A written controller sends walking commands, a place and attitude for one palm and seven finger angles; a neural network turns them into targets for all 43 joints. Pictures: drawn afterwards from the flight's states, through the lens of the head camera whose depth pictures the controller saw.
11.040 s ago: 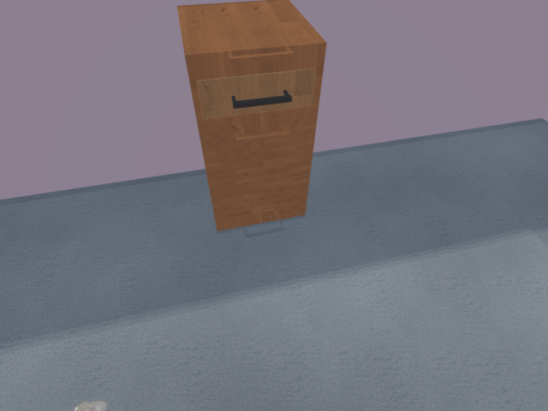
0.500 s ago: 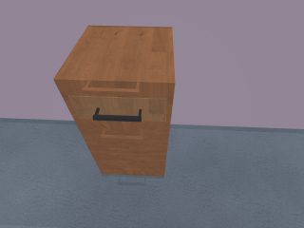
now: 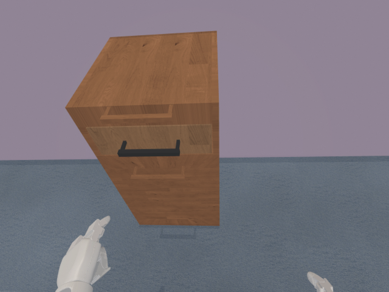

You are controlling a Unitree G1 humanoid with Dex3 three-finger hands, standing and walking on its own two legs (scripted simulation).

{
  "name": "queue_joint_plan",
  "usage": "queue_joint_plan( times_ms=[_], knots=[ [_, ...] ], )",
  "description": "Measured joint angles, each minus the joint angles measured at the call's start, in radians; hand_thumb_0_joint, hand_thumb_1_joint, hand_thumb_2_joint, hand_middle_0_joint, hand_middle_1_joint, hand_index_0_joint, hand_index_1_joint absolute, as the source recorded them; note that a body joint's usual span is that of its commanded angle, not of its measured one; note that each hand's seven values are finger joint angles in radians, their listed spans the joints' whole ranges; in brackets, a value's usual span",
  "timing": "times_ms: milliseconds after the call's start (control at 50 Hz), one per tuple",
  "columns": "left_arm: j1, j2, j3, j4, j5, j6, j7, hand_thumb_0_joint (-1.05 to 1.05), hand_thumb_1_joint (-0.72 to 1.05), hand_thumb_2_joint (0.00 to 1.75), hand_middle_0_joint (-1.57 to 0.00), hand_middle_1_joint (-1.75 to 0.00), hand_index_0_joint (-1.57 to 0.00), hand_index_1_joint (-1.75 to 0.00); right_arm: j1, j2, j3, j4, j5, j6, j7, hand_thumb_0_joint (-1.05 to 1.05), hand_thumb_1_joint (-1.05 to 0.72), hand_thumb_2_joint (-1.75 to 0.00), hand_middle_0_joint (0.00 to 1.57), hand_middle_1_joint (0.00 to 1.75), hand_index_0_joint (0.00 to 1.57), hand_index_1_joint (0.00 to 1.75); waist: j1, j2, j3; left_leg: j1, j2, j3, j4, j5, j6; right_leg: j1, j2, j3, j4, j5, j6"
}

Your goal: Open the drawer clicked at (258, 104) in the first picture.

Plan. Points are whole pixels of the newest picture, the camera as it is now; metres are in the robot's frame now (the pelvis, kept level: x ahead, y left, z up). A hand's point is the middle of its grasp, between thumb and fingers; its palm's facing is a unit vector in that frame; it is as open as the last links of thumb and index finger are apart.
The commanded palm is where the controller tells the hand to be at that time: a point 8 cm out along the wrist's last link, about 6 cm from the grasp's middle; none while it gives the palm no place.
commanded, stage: raise the hand with hooked fingers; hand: left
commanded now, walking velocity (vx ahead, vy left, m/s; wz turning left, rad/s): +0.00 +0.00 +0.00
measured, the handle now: (149, 148) +0.54 +0.18 -0.08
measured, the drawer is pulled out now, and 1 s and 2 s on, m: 0.00 0.00 0.00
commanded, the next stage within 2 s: move the hooked fingers above the handle in 1.70 s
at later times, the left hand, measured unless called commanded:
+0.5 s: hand (93, 253) +0.20 +0.22 -0.01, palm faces +0.05 -0.07 -1.00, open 10.2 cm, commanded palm +0.17 +0.23 +0.04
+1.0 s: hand (76, 215) +0.26 +0.25 +0.05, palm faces +0.10 -0.09 -0.99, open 13.1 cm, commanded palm +0.23 +0.26 +0.10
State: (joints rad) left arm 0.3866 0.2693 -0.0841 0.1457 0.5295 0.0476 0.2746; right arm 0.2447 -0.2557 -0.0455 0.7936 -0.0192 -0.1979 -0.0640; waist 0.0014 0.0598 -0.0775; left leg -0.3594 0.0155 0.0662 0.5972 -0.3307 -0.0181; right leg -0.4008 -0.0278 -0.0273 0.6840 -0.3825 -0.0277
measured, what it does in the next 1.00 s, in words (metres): shifts its weight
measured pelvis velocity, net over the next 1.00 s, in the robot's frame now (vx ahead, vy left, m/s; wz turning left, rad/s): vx -0.03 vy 0.04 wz -0.05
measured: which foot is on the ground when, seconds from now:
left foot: down 0.00-1.00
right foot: down 0.00-1.00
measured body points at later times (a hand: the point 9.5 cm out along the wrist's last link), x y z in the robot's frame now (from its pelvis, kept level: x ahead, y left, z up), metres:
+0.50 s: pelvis -0.05 +0.00 -0.03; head -0.03 -0.04 +0.42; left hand +0.20 +0.22 +0.04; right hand +0.16 -0.20 -0.13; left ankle -0.02 +0.15 -0.72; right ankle -0.02 -0.10 -0.72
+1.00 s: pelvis -0.03 +0.04 +0.00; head -0.02 +0.01 +0.45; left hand +0.25 +0.26 +0.10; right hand +0.16 -0.20 -0.10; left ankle -0.02 +0.15 -0.72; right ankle -0.02 -0.10 -0.72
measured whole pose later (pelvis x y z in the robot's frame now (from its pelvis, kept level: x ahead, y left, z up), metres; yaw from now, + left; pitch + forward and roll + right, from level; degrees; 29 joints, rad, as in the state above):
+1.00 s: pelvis -0.03 +0.04 +0.00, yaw -3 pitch +3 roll +0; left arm 0.07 0.38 -0.10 0.05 1.01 0.10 0.26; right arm 0.11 -0.24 -0.03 0.60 -0.03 0.08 -0.03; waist 0.06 0.06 -0.05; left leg -0.38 -0.03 0.01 0.66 -0.33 0.02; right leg -0.41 -0.03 0.03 0.68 -0.33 0.02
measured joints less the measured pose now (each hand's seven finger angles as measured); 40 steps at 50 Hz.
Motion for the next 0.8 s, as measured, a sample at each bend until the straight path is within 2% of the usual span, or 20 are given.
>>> queue_joint_plan(
  times_ms=[60, 100, 180, 220, 260, 340, 400, 460, 500, 560, 620, 700, 800],
  knots=[
    [-0.033, 0.008, 0.008, -0.061, 0.253, -0.037, 0.069, 0.02, 0.80, 0.85, -0.20, -0.38, -0.20, -0.37, -0.090, -0.010, -0.018, -0.094, -0.028, 0.078, 0.048, 0.01, -0.91, -0.90, 0.20, 0.30, 0.20, 0.30, 0.024, -0.015, -0.051, -0.097, 0.005, 0.006, 0.067, -0.021, -0.011, -0.118, 0.014, 0.034, 0.080, -0.011, -0.008],
    [-0.020, 0.007, 0.006, -0.094, 0.379, -0.076, 0.095, 0.02, 0.76, 0.83, -0.20, -0.41, -0.21, -0.40, -0.145, -0.013, -0.023, -0.151, -0.034, 0.126, 0.079, 0.01, -0.91, -0.90, 0.20, 0.30, 0.20, 0.30, 0.050, -0.037, -0.066, -0.154, 0.003, -0.005, 0.114, -0.037, -0.017, -0.188, 0.028, 0.060, 0.134, -0.017, -0.013],
    [0.055, 0.018, -0.015, -0.139, 0.566, -0.148, 0.159, 0.01, 0.66, 0.79, -0.21, -0.46, -0.22, -0.45, -0.209, -0.022, -0.026, -0.257, -0.049, 0.189, 0.106, 0.01, -0.91, -0.90, 0.20, 0.30, 0.20, 0.30, 0.092, -0.068, -0.078, -0.260, -0.004, -0.032, 0.226, -0.074, -0.021, -0.299, 0.045, 0.079, 0.242, -0.044, -0.020],
    [0.073, 0.029, -0.024, -0.136, 0.615, -0.154, 0.201, 0.01, 0.61, 0.77, -0.22, -0.49, -0.23, -0.48, -0.224, -0.022, -0.029, -0.291, -0.057, 0.211, 0.103, 0.01, -0.91, -0.90, 0.20, 0.30, 0.20, 0.30, 0.106, -0.071, -0.076, -0.306, -0.008, -0.044, 0.283, -0.092, -0.019, -0.337, 0.042, 0.068, 0.293, -0.064, -0.022],
    [0.061, 0.034, -0.023, -0.120, 0.621, -0.143, 0.235, 0.00, 0.56, 0.75, -0.23, -0.52, -0.24, -0.51, -0.233, -0.017, -0.029, -0.303, -0.058, 0.227, 0.089, 0.01, -0.91, -0.90, 0.20, 0.30, 0.20, 0.30, 0.117, -0.065, -0.069, -0.339, -0.012, -0.062, 0.331, -0.106, -0.013, -0.359, 0.037, 0.051, 0.330, -0.079, -0.023],
    [-0.028, 0.051, -0.007, -0.093, 0.586, -0.094, 0.255, 0.00, 0.45, 0.71, -0.25, -0.58, -0.25, -0.58, -0.234, 0.017, -0.007, -0.275, -0.056, 0.243, 0.056, 0.01, -0.91, -0.90, 0.20, 0.30, 0.20, 0.30, 0.120, -0.041, -0.050, -0.355, -0.017, -0.097, 0.381, -0.118, -0.009, -0.352, 0.031, 0.016, 0.357, -0.089, -0.026],
    [-0.115, 0.061, -0.008, -0.070, 0.548, -0.030, 0.219, 0.00, 0.38, 0.68, -0.26, -0.63, -0.26, -0.62, -0.216, 0.050, 0.028, -0.239, -0.048, 0.253, 0.039, 0.01, -0.91, -0.90, 0.20, 0.30, 0.20, 0.30, 0.104, -0.021, -0.029, -0.318, -0.018, -0.112, 0.360, -0.106, -0.008, -0.305, 0.031, 0.002, 0.322, -0.073, -0.024],
    [-0.182, 0.070, -0.015, -0.053, 0.517, 0.022, 0.148, 0.01, 0.31, 0.65, -0.26, -0.67, -0.27, -0.67, -0.178, 0.076, 0.062, -0.211, -0.037, 0.262, 0.027, 0.01, -0.90, -0.90, 0.20, 0.30, 0.20, 0.30, 0.083, -0.010, -0.012, -0.257, -0.015, -0.109, 0.295, -0.077, -0.006, -0.243, 0.033, 0.006, 0.254, -0.041, -0.018],
    [-0.202, 0.074, -0.015, -0.050, 0.502, 0.037, 0.100, 0.01, 0.27, 0.63, -0.26, -0.70, -0.27, -0.69, -0.146, 0.082, 0.078, -0.200, -0.030, 0.266, 0.023, 0.01, -0.90, -0.90, 0.20, 0.30, 0.21, 0.30, 0.068, -0.006, -0.005, -0.214, -0.013, -0.100, 0.242, -0.055, -0.005, -0.203, 0.035, 0.015, 0.202, -0.017, -0.013],
    [-0.198, 0.078, -0.006, -0.060, 0.487, 0.022, 0.042, 0.01, 0.20, 0.60, -0.27, -0.75, -0.27, -0.74, -0.099, 0.075, 0.082, -0.191, -0.027, 0.265, 0.022, 0.01, -0.90, -0.90, 0.20, 0.30, 0.21, 0.30, 0.049, -0.005, 0.004, -0.160, -0.011, -0.083, 0.174, -0.027, -0.003, -0.155, 0.036, 0.032, 0.135, 0.015, -0.003],
    [-0.175, 0.084, 0.007, -0.079, 0.490, -0.018, 0.026, 0.01, 0.14, 0.57, -0.27, -0.79, -0.27, -0.78, -0.063, 0.052, 0.064, -0.185, -0.028, 0.261, 0.023, 0.01, -0.90, -0.90, 0.20, 0.30, 0.21, 0.30, 0.038, -0.006, 0.016, -0.127, -0.012, -0.070, 0.135, -0.012, -0.001, -0.125, 0.035, 0.046, 0.093, 0.034, 0.006],
    [-0.157, 0.090, 0.021, -0.095, 0.498, -0.056, 0.058, 0.00, 0.04, 0.53, -0.28, -0.85, -0.28, -0.84, -0.038, 0.015, 0.024, -0.174, -0.031, 0.257, 0.025, 0.01, -0.90, -0.90, 0.20, 0.30, 0.21, 0.30, 0.036, -0.008, 0.025, -0.116, -0.019, -0.064, 0.124, -0.011, 0.008, -0.109, 0.027, 0.053, 0.072, 0.040, 0.019],
    [-0.196, 0.098, 0.022, -0.083, 0.501, -0.038, 0.093, 0.00, -0.07, 0.48, -0.29, -0.93, -0.29, -0.92, -0.052, -0.015, -0.011, -0.162, -0.028, 0.257, 0.028, 0.01, -0.90, -0.90, 0.20, 0.30, 0.20, 0.30, 0.042, -0.007, 0.028, -0.112, -0.031, -0.062, 0.132, -0.019, 0.024, -0.096, 0.016, 0.054, 0.066, 0.037, 0.033]
  ],
)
